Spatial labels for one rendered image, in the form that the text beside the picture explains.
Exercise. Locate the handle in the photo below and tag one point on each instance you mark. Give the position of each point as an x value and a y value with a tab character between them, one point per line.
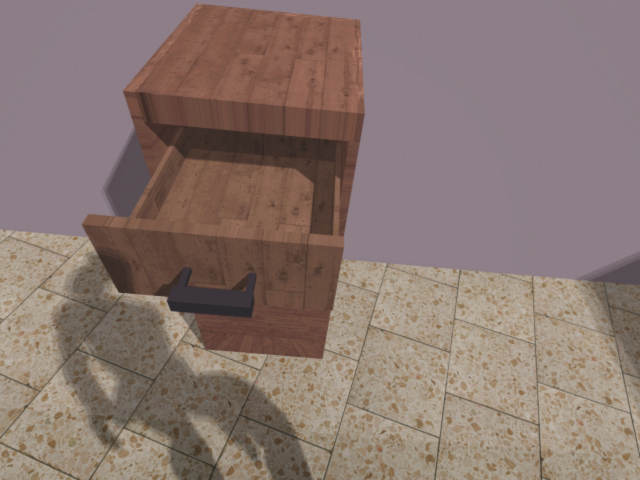
211	301

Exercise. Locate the drawer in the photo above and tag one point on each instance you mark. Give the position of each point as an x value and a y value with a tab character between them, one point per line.
228	203

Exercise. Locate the cabinet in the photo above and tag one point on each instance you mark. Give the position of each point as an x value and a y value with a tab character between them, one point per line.
265	72

